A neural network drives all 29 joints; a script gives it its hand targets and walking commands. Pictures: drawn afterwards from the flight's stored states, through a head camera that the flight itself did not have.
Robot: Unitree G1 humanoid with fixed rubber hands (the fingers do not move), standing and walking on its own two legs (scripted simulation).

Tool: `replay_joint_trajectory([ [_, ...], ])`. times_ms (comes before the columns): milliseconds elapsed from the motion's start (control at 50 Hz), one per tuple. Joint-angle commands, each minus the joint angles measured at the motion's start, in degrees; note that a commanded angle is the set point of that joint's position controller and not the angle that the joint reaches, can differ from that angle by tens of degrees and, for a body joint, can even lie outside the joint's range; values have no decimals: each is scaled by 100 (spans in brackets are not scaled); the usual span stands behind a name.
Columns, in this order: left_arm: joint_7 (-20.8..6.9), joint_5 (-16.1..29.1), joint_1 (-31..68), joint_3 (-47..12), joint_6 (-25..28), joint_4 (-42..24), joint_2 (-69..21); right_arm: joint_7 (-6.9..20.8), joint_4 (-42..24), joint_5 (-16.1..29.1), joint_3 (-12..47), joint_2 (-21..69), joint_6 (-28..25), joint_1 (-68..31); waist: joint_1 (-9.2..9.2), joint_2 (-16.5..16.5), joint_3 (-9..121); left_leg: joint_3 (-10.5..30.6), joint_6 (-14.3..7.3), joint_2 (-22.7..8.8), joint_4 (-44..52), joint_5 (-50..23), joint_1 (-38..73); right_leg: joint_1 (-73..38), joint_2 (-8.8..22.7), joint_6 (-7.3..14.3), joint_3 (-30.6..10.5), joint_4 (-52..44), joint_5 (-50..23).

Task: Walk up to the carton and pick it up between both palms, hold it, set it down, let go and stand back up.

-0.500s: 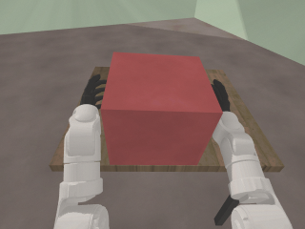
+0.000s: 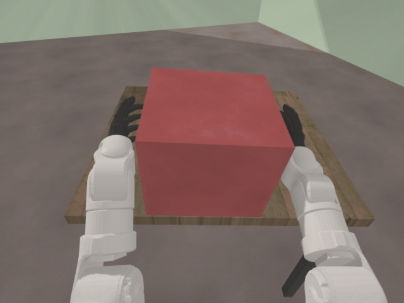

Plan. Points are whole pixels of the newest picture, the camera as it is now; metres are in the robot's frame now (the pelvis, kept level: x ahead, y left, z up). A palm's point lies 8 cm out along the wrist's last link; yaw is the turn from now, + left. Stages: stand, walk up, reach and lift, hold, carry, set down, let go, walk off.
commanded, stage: hold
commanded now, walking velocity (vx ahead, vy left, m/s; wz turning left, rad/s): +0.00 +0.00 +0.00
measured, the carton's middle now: (207, 142) +0.39 +0.01 +0.16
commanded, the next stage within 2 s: none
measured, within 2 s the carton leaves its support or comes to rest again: neither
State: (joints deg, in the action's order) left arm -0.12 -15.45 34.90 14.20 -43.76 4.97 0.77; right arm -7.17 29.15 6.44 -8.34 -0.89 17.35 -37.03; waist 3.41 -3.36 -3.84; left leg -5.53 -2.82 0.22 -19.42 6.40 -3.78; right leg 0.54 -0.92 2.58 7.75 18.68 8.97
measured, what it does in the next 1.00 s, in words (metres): stands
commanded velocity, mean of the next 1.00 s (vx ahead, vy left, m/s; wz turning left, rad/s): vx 0.00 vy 0.00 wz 0.00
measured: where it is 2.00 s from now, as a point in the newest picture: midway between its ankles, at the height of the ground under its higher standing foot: outside the picture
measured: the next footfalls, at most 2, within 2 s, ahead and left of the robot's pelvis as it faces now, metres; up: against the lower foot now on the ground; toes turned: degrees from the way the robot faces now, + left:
none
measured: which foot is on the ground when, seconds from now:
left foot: down 0.00-1.00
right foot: down 0.00-1.00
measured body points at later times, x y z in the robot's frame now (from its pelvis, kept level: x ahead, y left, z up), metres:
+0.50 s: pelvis +0.01 +0.00 +0.00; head -0.03 +0.03 +0.45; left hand +0.38 +0.18 +0.19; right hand +0.39 -0.15 +0.18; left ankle +0.06 +0.09 -0.75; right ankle +0.03 -0.08 -0.75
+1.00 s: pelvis +0.01 +0.00 +0.00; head -0.03 +0.03 +0.45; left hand +0.37 +0.17 +0.20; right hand +0.38 -0.15 +0.18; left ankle +0.06 +0.09 -0.75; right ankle +0.03 -0.08 -0.75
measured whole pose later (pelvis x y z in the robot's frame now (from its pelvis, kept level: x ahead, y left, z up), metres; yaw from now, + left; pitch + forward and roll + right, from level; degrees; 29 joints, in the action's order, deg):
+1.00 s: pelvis +0.01 +0.00 +0.00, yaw +0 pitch -10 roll -1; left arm -0.2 -16.2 32.6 13.7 -45.7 -0.2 0.0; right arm -7.6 25.2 8.2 -6.4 -1.6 18.5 -35.4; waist 3.6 -3.0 -4.6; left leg -5.7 -2.9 0.2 -19.8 7.5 -2.2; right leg -1.4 -1.0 2.3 7.4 17.9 9.3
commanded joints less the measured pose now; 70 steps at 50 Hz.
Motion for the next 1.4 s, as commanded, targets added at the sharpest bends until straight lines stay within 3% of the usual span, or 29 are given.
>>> replay_joint_trajectory([
  [0, -719, 893, 3769, -2547, 300, -798, -2771, 550, -2013, 379, 2211, 2599, -595, -5134, 51, 465, 2830, 447, 74, -148, 205, -446, 1284, 115, 93, -419, -346, -420, -335],
  [180, -731, 884, 3675, -2592, 274, -952, -2754, 507, -2100, 470, 2309, 2597, -554, -5016, 62, 505, 2813, 448, 99, -141, 157, -649, 1309, 22, 83, -432, -357, -393, -549],
  [200, -825, 727, 3885, -2124, 263, -473, -2313, 503, -1578, 378, 2409, 2662, -385, -4955, -104, 93, 2335, 320, -94, -47, 342, -214, 857, 42, 114, -451, -424, -600, -3],
  [240, -907, 847, 3911, -2255, 295, -621, -2542, 538, -1739, 385, 2338, 2849, -426, -5040, -104, 279, 2542, 310, -84, -73, 403, -147, 786, -86, 117, -419, -428, -507, -63],
  [340, -788, 1048, 4017, -2701, 400, -1000, -2809, 455, -2157, 602, 2563, 2821, -483, -5084, 55, 575, 3229, 434, 119, -48, -15, -1229, 1460, -85, -11, -398, -380, -384, -822],
  [440, -818, 928, 3822, -2635, 298, -1004, -2741, 446, -1977, 577, 2435, 2638, -412, -4762, 155, 589, 2792, 444, 171, -112, 118, -997, 1410, 56, -19, -376, -318, -456, -464],
  [540, -832, 923, 3749, -2711, 261, -1184, -2744, 449, -2141, 645, 2464, 2581, -408, -4710, 200, 668, 2846, 468, 254, -114, 52, -1253, 1516, -12, -55, -358, -277, -426, -643],
  [800, -798, 912, 3650, -2687, 225, -1257, -2699, 495, -2283, 668, 2584, 2567, -426, -4781, 45, 570, 2815, 450, 177, -149, 74, -1186, 1495, 67, -53, -321, -301, -468, -513],
  [820, -726, 1076, 3583, -3024, 239, -1840, -2983, 508, -2842, 739, 2539, 2540, -548, -4909, 134, 857, 3290, 528, 316, -193, -73, -1547, 1727, -31, -68, -332, -292, -311, -888],
  [840, -676, 1086, 3558, -3076, 215, -1809, -2939, 501, -2833, 741, 2555, 2460, -539, -4873, 157, 870, 3276, 541, 335, -207, -121, -1701, 1847, 27, -66, -323, -292, -346, -950],
  [880, -683, 967, 3339, -2892, 135, -1530, -2772, 474, -2655, 687, 2524, 2367, -453, -4703, 142, 671, 2891, 526, 281, -203, -66, -1436, 1783, 89, -30, -358, -308, -424, -810],
  [940, -800, 735, 3318, -2476, 48, -1091, -2593, 497, -2122, 455, 2268, 2365, -366, -4596, 48, 452, 2200, 432, 115, -189, 288, -435, 1212, 61, 72, -389, -332, -485, -218],
  [1060, -823, 848, 3496, -2574, 140, -1210, -2664, 492, -2346, 501, 2413, 2539, -476, -4834, 55, 404, 2723, 429, 114, -149, 137, -880, 1423, -125, 56, -442, -339, -389, -748],
  [1180, -858, 789, 3596, -2428, 196, -948, -2621, 496, -2123, 362, 2289, 2581, -506, -4890, 10, 389, 2491, 381, 42, -125, 269, -346, 1151, -41, 115, -443, -356, -441, -325],
  [1380, -790, 863, 3804, -2502, 293, -864, -2691, 528, -2015, 298, 2177, 2615, -594, -5020, 65, 445, 2700, 416, 44, -126, 253, -260, 1163, 38, 136, -419, -357, -428, -259],
])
